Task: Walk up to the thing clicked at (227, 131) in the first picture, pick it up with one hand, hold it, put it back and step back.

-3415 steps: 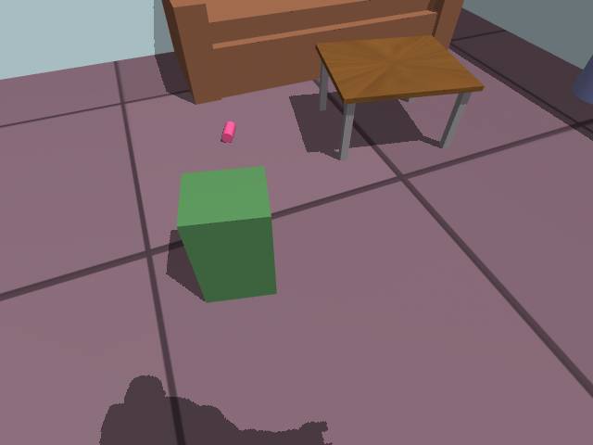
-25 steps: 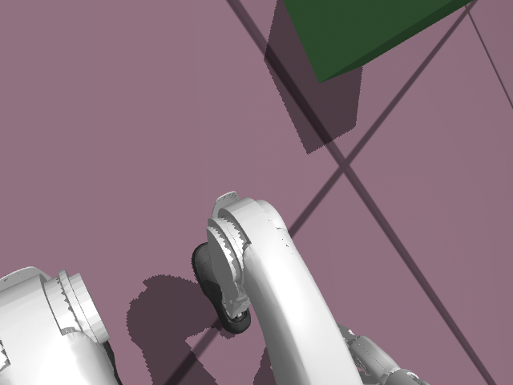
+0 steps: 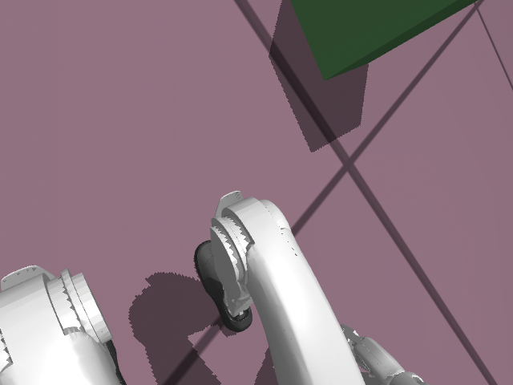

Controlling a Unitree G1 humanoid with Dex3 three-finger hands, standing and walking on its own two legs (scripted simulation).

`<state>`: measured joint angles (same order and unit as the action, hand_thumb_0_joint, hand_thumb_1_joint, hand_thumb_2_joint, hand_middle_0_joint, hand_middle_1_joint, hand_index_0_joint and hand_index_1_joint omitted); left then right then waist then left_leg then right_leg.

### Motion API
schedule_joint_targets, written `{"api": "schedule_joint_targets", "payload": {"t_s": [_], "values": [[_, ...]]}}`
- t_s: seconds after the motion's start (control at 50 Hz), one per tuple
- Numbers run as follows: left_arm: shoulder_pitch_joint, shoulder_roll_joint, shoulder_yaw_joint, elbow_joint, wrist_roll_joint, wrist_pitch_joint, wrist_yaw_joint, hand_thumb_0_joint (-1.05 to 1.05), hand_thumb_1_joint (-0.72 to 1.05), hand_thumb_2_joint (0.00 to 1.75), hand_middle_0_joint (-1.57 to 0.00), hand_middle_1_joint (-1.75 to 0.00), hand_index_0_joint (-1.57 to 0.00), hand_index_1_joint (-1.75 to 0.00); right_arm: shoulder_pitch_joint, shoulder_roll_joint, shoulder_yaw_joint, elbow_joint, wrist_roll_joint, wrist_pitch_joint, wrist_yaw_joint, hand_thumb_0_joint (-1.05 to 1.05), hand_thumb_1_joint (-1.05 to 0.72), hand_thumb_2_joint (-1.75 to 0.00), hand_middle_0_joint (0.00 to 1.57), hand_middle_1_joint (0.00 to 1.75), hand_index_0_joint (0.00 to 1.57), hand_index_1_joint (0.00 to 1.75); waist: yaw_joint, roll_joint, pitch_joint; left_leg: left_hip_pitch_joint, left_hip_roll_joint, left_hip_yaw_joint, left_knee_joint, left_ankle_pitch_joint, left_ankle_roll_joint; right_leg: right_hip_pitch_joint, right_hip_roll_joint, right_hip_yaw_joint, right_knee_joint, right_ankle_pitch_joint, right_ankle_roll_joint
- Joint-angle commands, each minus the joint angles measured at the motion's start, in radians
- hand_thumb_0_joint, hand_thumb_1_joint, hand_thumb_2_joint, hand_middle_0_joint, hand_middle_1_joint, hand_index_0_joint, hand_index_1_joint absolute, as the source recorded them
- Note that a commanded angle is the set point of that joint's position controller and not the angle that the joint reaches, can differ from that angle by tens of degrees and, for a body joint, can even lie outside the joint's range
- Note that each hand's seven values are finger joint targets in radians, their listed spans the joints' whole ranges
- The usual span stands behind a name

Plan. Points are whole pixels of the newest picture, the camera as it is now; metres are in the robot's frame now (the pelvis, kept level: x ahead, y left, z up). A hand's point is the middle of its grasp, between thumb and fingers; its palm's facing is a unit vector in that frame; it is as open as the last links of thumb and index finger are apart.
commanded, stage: settle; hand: left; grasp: from above
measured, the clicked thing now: out of the picture +0.49 +0.29 -0.28
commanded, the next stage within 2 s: lift in 0.62 s
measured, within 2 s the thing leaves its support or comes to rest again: leaves its support in 0.12 s
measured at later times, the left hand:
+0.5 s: hand out of the picture +0.47 +0.31 -0.15, palm faces -0.47 -0.05 -0.88, open 8.7 cm
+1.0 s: hand out of the picture +0.45 +0.30 -0.10, palm faces -0.49 -0.09 -0.87, open 8.8 cm
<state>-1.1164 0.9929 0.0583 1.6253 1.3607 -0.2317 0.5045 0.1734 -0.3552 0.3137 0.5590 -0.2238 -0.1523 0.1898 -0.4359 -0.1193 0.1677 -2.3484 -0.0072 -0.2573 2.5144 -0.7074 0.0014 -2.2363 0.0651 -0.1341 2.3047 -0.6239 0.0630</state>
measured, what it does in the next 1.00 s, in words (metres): stands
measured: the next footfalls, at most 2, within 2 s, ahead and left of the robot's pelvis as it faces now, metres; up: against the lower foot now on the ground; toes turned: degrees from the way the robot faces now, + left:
none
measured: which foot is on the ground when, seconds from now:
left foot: down 0.00-1.00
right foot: down 0.00-1.00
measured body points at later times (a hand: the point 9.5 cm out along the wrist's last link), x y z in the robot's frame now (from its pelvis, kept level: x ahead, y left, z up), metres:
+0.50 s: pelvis +0.00 +0.00 +0.02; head +0.25 +0.11 +0.38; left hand +0.49 +0.31 -0.10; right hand +0.10 -0.27 -0.06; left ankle +0.06 +0.12 -0.28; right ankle +0.13 -0.13 -0.28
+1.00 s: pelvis +0.00 -0.01 +0.04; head +0.22 +0.08 +0.42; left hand +0.47 +0.30 -0.05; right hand +0.06 -0.28 -0.05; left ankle +0.06 +0.12 -0.28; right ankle +0.13 -0.13 -0.28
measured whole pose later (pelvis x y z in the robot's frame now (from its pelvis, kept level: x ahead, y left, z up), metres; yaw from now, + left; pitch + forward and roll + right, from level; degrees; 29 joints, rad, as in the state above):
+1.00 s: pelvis +0.00 -0.01 +0.04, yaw +7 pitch +35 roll -9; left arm -0.95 0.72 -0.02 1.19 1.17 -0.18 0.11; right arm 0.23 -0.30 0.10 0.63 -0.09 0.06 0.10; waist -0.27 0.03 -0.06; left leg -2.27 -0.02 -0.14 2.31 -0.65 -0.01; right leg -2.20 0.01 -0.05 2.20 -0.62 0.06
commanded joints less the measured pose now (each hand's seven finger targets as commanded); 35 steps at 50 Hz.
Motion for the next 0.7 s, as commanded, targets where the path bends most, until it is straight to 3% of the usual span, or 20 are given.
{"api": "schedule_joint_targets", "payload": {"t_s": [0.0, 0.06, 0.1, 0.16, 0.18, 0.22, 0.26, 0.28, 0.3, 0.32, 0.34, 0.38, 0.46, 0.48, 0.52, 0.58, 0.64, 0.68], "values": [[-0.246, 0.219, 0.043, -0.231, -0.025, 0.015, 0.031, 0.00, 0.82, 0.47, -1.19, -0.36, -1.20, -0.36, 0.203, -0.326, -0.142, 0.014, 0.006, 0.012, -0.009, 0.00, -0.92, -0.91, 0.20, 0.30, 0.20, 0.30, -0.006, 0.653, -0.745, 0.589, 0.029, 0.101, -0.285, 0.280, -0.020, 0.355, 0.012, -0.126, -0.147, 0.257, -0.109], [-0.272, 0.238, 0.083, -0.353, -0.025, 0.016, 0.005, 0.00, 0.86, 0.45, -1.21, -0.34, -1.22, -0.33, 0.220, -0.323, -0.166, 0.029, 0.008, 0.018, -0.004, 0.00, -0.92, -0.91, 0.20, 0.30, 0.20, 0.30, 0.001, 0.668, -0.784, 0.598, 0.023, 0.122, -0.258, 0.323, -0.017, 0.358, 0.011, -0.116, -0.160, 0.285, -0.111], [-0.248, 0.218, 0.100, -0.451, -0.049, 0.019, -0.006, 0.00, 0.89, 0.46, -1.23, -0.33, -1.24, -0.32, 0.217, -0.326, -0.202, 0.029, 0.020, 0.027, -0.005, 0.00, -0.91, -0.91, 0.20, 0.30, 0.20, 0.30, 0.030, 0.707, -0.822, 0.626, 0.020, 0.123, -0.282, 0.322, -0.024, 0.340, 0.004, -0.111, -0.164, 0.274, -0.123], [-0.244, 0.085, 0.017, -0.571, -0.080, 0.024, -0.049, 0.00, 0.93, 0.43, -1.25, -0.31, -1.26, -0.30, 0.203, -0.303, -0.231, 0.018, 0.041, 0.028, 0.007, 0.00, -0.91, -0.90, 0.20, 0.30, 0.20, 0.30, 0.049, 0.740, -0.879, 0.676, 0.016, 0.129, -0.316, 0.333, -0.029, 0.311, -0.001, -0.102, -0.164, 0.284, -0.124], [-0.233, 0.049, -0.013, -0.536, -0.092, 0.032, -0.070, 0.00, 0.93, 0.40, -1.25, -0.31, -1.26, -0.30, 0.212, -0.288, -0.235, 0.043, 0.048, 0.031, 0.010, 0.00, -0.91, -0.90, 0.20, 0.30, 0.20, 0.30, 0.050, 0.717, -0.851, 0.645, 0.016, 0.135, -0.314, 0.295, -0.022, 0.285, 0.001, -0.097, -0.167, 0.254, -0.124], [-0.242, 0.085, 0.008, -0.563, -0.095, 0.046, -0.089, 0.00, 0.96, 0.41, -1.26, -0.31, -1.28, -0.30, 0.235, -0.288, -0.255, 0.060, 0.056, 0.044, 0.009, 0.00, -0.91, -0.90, 0.20, 0.30, 0.20, 0.30, 0.068, 0.693, -0.880, 0.633, 0.012, 0.144, -0.316, 0.303, -0.015, 0.298, 0.000, -0.087, -0.177, 0.262, -0.118], [-0.243, 0.067, 0.007, -0.530, -0.100, 0.062, -0.115, 0.00, 0.99, 0.44, -1.30, -0.31, -1.31, -0.30, 0.259, -0.283, -0.268, 0.077, 0.060, 0.059, 0.008, 0.00, -0.91, -0.90, 0.20, 0.30, 0.20, 0.30, 0.060, 0.627, -0.881, 0.602, 0.010, 0.149, -0.312, 0.303, -0.006, 0.324, 0.001, -0.081, -0.190, 0.271, -0.113], [-0.254, -0.054, -0.073, -0.529, -0.114, 0.068, -0.139, 0.00, 1.00, 0.44, -1.32, -0.29, -1.33, -0.28, 0.249, -0.256, -0.262, 0.070, 0.067, 0.066, 0.011, 0.00, -0.91, -0.90, 0.20, 0.30, 0.20, 0.30, 0.055, 0.605, -0.879, 0.599, 0.006, 0.156, -0.323, 0.304, -0.004, 0.321, 0.000, -0.077, -0.202, 0.272, -0.110], [-0.274, -0.022, -0.049, -0.551, -0.117, 0.067, -0.146, 0.00, 1.03, 0.45, -1.33, -0.29, -1.34, -0.29, 0.256, -0.269, -0.269, 0.084, 0.070, 0.075, 0.005, 0.00, -0.91, -0.90, 0.20, 0.30, 0.20, 0.30, 0.054, 0.603, -0.884, 0.613, 0.006, 0.143, -0.338, 0.304, -0.005, 0.298, -0.004, -0.083, -0.204, 0.268, -0.109], [-0.268, -0.052, -0.076, -0.506, -0.120, 0.072, -0.162, 0.00, 1.02, 0.43, -1.32, -0.30, -1.34, -0.29, 0.251, -0.270, -0.268, 0.082, 0.075, 0.081, 0.001, 0.00, -0.91, -0.90, 0.20, 0.30, 0.20, 0.30, 0.059, 0.594, -0.836, 0.596, 0.001, 0.137, -0.354, 0.278, -0.008, 0.270, -0.007, -0.083, -0.203, 0.243, -0.117], [-0.240, -0.050, -0.069, -0.501, -0.132, 0.076, -0.176, 0.00, 0.99, 0.44, -1.31, -0.29, -1.32, -0.28, 0.256, -0.270, -0.272, 0.077, 0.079, 0.085, -0.003, 0.00, -0.91, -0.90, 0.20, 0.30, 0.20, 0.30, 0.065, 0.566, -0.824, 0.607, 0.002, 0.130, -0.367, 0.274, -0.007, 0.270, -0.011, -0.083, -0.210, 0.235, -0.114], [-0.272, -0.032, -0.067, -0.538, -0.130, 0.076, -0.204, 0.00, 1.00, 0.48, -1.34, -0.27, -1.34, -0.28, 0.259, -0.272, -0.280, 0.073, 0.089, 0.101, -0.011, 0.00, -0.91, -0.91, 0.20, 0.30, 0.20, 0.30, 0.082, 0.567, -0.863, 0.629, -0.002, 0.133, -0.382, 0.288, -0.010, 0.291, -0.014, -0.074, -0.209, 0.246, -0.117], [-0.277, -0.047, -0.074, -0.527, -0.139, 0.072, -0.253, 0.00, 1.02, 0.52, -1.37, -0.30, -1.36, -0.31, 0.253, -0.246, -0.280, 0.061, 0.094, 0.130, -0.027, 0.00, -0.91, -0.91, 0.20, 0.30, 0.20, 0.30, 0.082, 0.495, -0.887, 0.593, -0.009, 0.169, -0.370, 0.298, 0.005, 0.373, -0.013, -0.052, -0.241, 0.262, -0.108], [-0.329, -0.032, -0.068, -0.553, -0.146, 0.063, -0.259, 0.00, 1.02, 0.52, -1.36, -0.32, -1.36, -0.32, 0.247, -0.249, -0.276, 0.053, 0.095, 0.137, -0.034, 0.00, -0.91, -0.91, 0.20, 0.30, 0.20, 0.30, 0.080, 0.500, -0.893, 0.565, -0.015, 0.173, -0.372, 0.276, 0.007, 0.368, -0.015, -0.049, -0.246, 0.241, -0.111], [-0.287, -0.019, -0.061, -0.493, -0.146, 0.060, -0.269, 0.00, 0.99, 0.50, -1.34, -0.31, -1.34, -0.31, 0.239, -0.244, -0.273, 0.049, 0.098, 0.147, -0.046, 0.00, -0.91, -0.91, 0.20, 0.30, 0.20, 0.30, 0.084, 0.462, -0.840, 0.533, -0.018, 0.175, -0.383, 0.235, 0.009, 0.360, -0.015, -0.047, -0.257, 0.198, -0.113], [-0.336, 0.008, -0.051, -0.529, -0.133, 0.039, -0.276, 0.00, 0.97, 0.52, -1.33, -0.29, -1.32, -0.30, 0.229, -0.236, -0.271, 0.045, 0.097, 0.158, -0.065, 0.00, -0.91, -0.90, 0.20, 0.30, 0.20, 0.30, 0.088, 0.459, -0.870, 0.530, -0.021, 0.190, -0.369, 0.223, 0.012, 0.367, -0.017, -0.038, -0.268, 0.182, -0.113], [-0.352, 0.045, -0.030, -0.538, -0.129, 0.022, -0.269, 0.00, 0.93, 0.50, -1.28, -0.31, -1.28, -0.31, 0.218, -0.215, -0.264, 0.040, 0.097, 0.168, -0.073, 0.00, -0.91, -0.90, 0.20, 0.30, 0.20, 0.30, 0.114, 0.483, -0.906, 0.523, -0.021, 0.203, -0.382, 0.211, 0.011, 0.401, -0.013, -0.018, -0.267, 0.160, -0.115], [-0.359, 0.038, -0.028, -0.544, -0.132, 0.015, -0.268, 0.00, 0.92, 0.51, -1.27, -0.31, -1.27, -0.32, 0.224, -0.213, -0.262, 0.037, 0.095, 0.171, -0.079, 0.00, -0.91, -0.90, 0.20, 0.30, 0.20, 0.30, 0.106, 0.467, -0.906, 0.524, -0.023, 0.206, -0.386, 0.195, 0.013, 0.403, -0.015, -0.021, -0.278, 0.145, -0.111]]}}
